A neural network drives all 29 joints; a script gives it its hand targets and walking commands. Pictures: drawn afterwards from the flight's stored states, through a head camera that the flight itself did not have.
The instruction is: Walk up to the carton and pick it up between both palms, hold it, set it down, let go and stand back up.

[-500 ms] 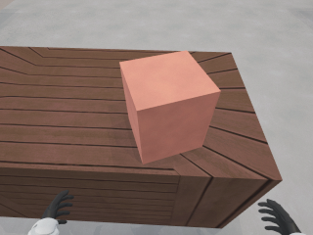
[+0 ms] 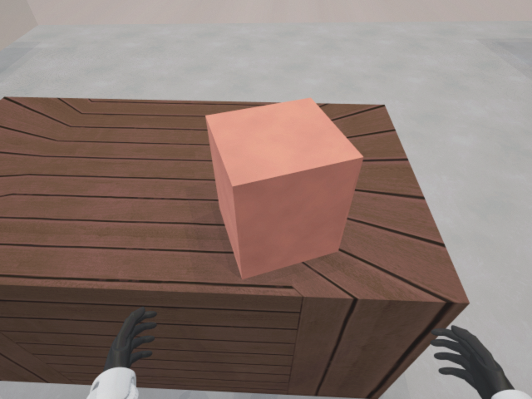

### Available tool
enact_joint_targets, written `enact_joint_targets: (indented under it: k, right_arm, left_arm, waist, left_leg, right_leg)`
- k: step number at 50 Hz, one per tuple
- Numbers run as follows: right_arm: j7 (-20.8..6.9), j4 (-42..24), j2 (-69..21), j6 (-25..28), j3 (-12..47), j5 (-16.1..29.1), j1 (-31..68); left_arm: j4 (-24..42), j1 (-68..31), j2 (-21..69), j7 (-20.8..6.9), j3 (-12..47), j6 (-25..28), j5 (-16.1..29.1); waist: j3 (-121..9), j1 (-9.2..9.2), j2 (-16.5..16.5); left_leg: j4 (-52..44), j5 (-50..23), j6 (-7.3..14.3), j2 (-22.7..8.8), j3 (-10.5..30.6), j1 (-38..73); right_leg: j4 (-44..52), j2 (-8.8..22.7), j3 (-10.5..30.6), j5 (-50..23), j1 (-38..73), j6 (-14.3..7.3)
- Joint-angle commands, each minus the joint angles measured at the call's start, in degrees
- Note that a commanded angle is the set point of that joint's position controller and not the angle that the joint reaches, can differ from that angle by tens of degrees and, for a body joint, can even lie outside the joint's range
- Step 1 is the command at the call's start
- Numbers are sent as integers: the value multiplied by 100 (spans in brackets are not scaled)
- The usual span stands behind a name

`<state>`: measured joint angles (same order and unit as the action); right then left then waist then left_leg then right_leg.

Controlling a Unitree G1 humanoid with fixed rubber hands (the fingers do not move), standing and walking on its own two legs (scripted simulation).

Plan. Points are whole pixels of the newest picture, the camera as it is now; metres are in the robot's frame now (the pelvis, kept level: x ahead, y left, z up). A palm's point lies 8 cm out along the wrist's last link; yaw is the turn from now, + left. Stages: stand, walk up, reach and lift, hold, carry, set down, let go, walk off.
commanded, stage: reach and lift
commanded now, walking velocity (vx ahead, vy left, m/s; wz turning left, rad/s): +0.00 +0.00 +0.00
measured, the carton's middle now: (276, 188) +0.48 +0.01 +0.04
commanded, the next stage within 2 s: none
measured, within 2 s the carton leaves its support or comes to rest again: neither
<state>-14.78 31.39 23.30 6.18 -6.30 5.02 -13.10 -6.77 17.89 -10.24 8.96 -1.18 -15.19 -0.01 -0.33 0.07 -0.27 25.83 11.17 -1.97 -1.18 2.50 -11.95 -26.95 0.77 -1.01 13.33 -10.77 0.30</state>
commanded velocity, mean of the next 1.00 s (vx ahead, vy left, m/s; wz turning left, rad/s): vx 0.00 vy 0.00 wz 0.00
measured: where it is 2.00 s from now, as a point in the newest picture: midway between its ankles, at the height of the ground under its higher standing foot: outside the picture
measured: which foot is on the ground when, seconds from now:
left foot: down 0.00-1.00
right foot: down 0.00-1.00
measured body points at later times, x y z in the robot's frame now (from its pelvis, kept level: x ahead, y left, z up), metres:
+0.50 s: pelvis +0.01 +0.00 +0.00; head +0.00 +0.00 +0.45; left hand +0.21 +0.18 +0.03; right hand +0.21 -0.31 +0.01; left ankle +0.04 +0.14 -0.74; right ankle +0.02 -0.12 -0.74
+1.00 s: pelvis +0.01 -0.01 +0.00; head +0.01 -0.01 +0.45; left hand +0.25 +0.15 +0.06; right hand +0.26 -0.30 +0.04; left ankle +0.03 +0.14 -0.74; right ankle +0.02 -0.12 -0.74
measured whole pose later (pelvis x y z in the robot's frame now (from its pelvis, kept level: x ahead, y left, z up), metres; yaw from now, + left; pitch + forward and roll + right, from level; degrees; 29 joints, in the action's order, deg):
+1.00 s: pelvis +0.01 -0.01 +0.00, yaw -1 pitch -2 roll +0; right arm -18.4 25.0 31.2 9.9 -0.6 21.5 -3.4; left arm 13.1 14.5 2.3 18.4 4.9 -14.8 0.0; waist 1.0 0.1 -0.3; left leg 25.1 11.9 -3.1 -2.6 1.9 -11.3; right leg -26.7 -0.7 -0.5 14.0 -10.8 -1.0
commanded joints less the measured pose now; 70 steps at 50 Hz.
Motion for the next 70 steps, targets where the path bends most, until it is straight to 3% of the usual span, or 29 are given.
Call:
enact_joint_targets:
  k: [1,2,6,8,11,16,20,22,26,28,32,35,37,40,41,42,44,46,48,49,53,54,55,56,58,61,63,67,70]
  right_arm:
    - [-136,-701,1674,1,-338,840,640]
    - [-160,-938,1761,55,-383,873,544]
    - [-270,-702,1815,73,-274,1142,440]
    - [-283,-1195,1831,192,-254,1198,353]
    - [-370,-1230,1957,314,-175,1453,403]
    - [-470,-1025,2268,388,-144,1561,579]
    - [-515,-1115,2204,548,-7,1772,528]
    - [-563,-832,2279,572,131,1898,615]
    - [-524,-1294,2281,728,301,1972,682]
    - [-549,-1102,2397,765,208,2076,754]
    - [-515,-1524,2417,895,198,2130,681]
    - [-489,-1236,2314,867,439,2192,809]
    - [-431,-1204,2192,821,383,2174,726]
    - [-393,-1572,2236,827,374,2258,1266]
    - [-378,-1554,2229,781,409,2286,1372]
    - [-356,-1239,2217,698,273,2212,1492]
    - [-317,-1306,2120,596,465,2237,1653]
    - [-317,-985,2299,433,413,2256,1985]
    - [-239,-1137,2220,409,511,2324,2028]
    - [-200,-1128,2256,319,465,2223,1954]
    - [-22,-1257,2204,246,678,2313,2242]
    - [4,-1381,2335,246,505,2326,2357]
    - [31,-1364,2351,216,530,2305,2300]
    - [31,-1288,2383,202,505,2320,2625]
    - [104,-1476,2190,104,581,2338,2653]
    - [133,-1385,2243,-60,591,2327,2948]
    - [192,-1374,2154,-193,725,2339,3142]
    - [227,-1138,2336,-470,550,2349,3761]
    - [300,-1151,2135,-760,701,2307,4192]
  left_arm:
    - [1182,-181,169,220,4,195,-86]
    - [1476,-142,250,260,106,242,87]
    - [1570,83,487,377,70,219,-46]
    - [1737,268,566,395,181,357,32]
    - [2300,161,762,490,321,488,105]
    - [2245,135,1053,605,555,528,82]
    - [2519,407,1224,743,640,630,-36]
    - [2377,295,1380,758,599,596,-121]
    - [2650,295,1435,841,659,680,-203]
    - [2837,143,1561,900,799,697,-165]
    - [3062,272,1618,994,806,770,-172]
    - [2974,124,1778,975,757,679,-283]
    - [2927,143,1774,961,756,630,-365]
    - [3054,-377,1698,1040,625,611,-329]
    - [2988,-502,1670,1090,603,543,-315]
    - [2909,-640,1790,1074,719,455,-335]
    - [2732,-632,1755,1060,591,334,-304]
    - [2618,-1021,1786,1079,553,152,-313]
    - [2697,-966,1860,1083,396,39,-363]
    - [2613,-860,1768,1034,465,-81,-301]
    - [3063,-1206,1630,1017,183,-220,-394]
    - [3262,-1281,1663,1002,289,-264,-290]
    - [3199,-1157,1626,991,222,-283,-361]
    - [3151,-1321,1688,991,365,-318,-237]
    - [3135,-1555,1563,978,97,-412,-295]
    - [3234,-1735,1552,985,188,-604,-186]
    - [3136,-1981,1428,997,-62,-755,-235]
    - [3123,-2605,1331,1049,-87,-1121,-113]
    - [2748,-2957,1274,1034,-293,-1470,-113]
  waist:
    - [63,308,-138]
    - [-26,316,-354]
    - [21,299,-188]
    - [-54,371,-520]
    - [-297,375,-396]
    - [-162,335,-488]
    - [-352,433,-423]
    - [-38,376,-438]
    - [-135,553,-658]
    - [-204,445,-394]
    - [-403,462,-642]
    - [-200,517,-640]
    - [-216,377,-592]
    - [-341,577,-619]
    - [-178,615,-628]
    - [-82,417,-636]
    - [-91,609,-752]
    - [-58,575,-535]
    - [-211,705,-627]
    - [-105,486,-780]
    - [-704,653,-440]
    - [-945,491,-498]
    - [-904,584,-416]
    - [-788,485,-441]
    - [-773,597,-474]
    - [-967,506,-422]
    - [-801,665,-482]
    - [-873,570,-285]
    - [-953,746,-537]
  left_leg:
    - [-1065,730,148,70,-487,493]
    - [-994,517,144,57,-437,685]
    - [-1058,361,65,23,-424,749]
    - [-1014,270,147,45,-384,754]
    - [-911,36,47,1,-333,909]
    - [-889,358,95,-20,-349,806]
    - [-745,-519,-22,-65,-252,1019]
    - [-772,-273,-13,-54,-253,895]
    - [-705,-449,59,-1,-346,843]
    - [-713,-385,9,-6,-300,897]
    - [-636,-548,44,-21,-344,786]
    - [-663,-627,65,-19,-422,755]
    - [-683,-671,48,0,-370,831]
    - [-744,-315,91,40,-434,697]
    - [-776,-14,112,29,-463,556]
    - [-886,222,109,-24,-403,653]
    - [-871,-96,111,2,-513,560]
    - [-942,221,84,-61,-461,611]
    - [-884,-265,85,-51,-517,717]
    - [-889,-330,81,-41,-475,797]
    - [-644,-1457,-4,5,-516,1075]
    - [-568,-1751,-47,-33,-436,1322]
    - [-554,-1935,-52,-16,-460,1287]
    - [-585,-1702,-55,-34,-405,1324]
    - [-635,-1555,-15,5,-488,1217]
    - [-640,-1637,-63,-71,-448,1498]
    - [-726,-1510,-5,-28,-501,1302]
    - [-791,-1147,-26,-50,-476,1202]
    - [-857,-742,104,-30,-565,1052]
  right_leg:
    - [1143,-302,-124,358,-381,-387]
    - [1109,-324,-161,251,-484,-358]
    - [1133,-352,-177,134,-454,-444]
    - [1138,-361,-136,97,-473,-404]
    - [1052,-388,-131,-39,-614,-462]
    - [1005,-392,-110,322,-856,-509]
    - [945,-457,-87,-435,-727,-565]
    - [966,-474,-76,-214,-876,-591]
    - [918,-441,30,-404,-669,-492]
    - [903,-457,2,-325,-768,-553]
    - [811,-536,12,-506,-605,-583]
    - [874,-474,56,-555,-560,-550]
    - [866,-522,51,-688,-470,-548]
    - [896,-412,156,-323,-516,-522]
    - [935,-374,222,0,-533,-500]
    - [983,-379,168,143,-636,-509]
    - [972,-372,206,-36,-473,-476]
    - [1003,-404,180,233,-661,-565]
    - [993,-408,233,-193,-413,-557]
    - [1031,-455,174,-324,-305,-529]
    - [915,-535,156,-1350,-48,-629]
    - [876,-615,106,-1628,-21,-679]
    - [883,-613,103,-1724,30,-672]
    - [934,-612,107,-1522,-116,-671]
    - [958,-545,177,-1558,95,-614]
    - [1001,-624,137,-1431,-38,-688]
    - [1055,-578,200,-1331,83,-659]
    - [1090,-605,191,-963,-102,-691]
    - [1111,-552,270,-669,26,-607]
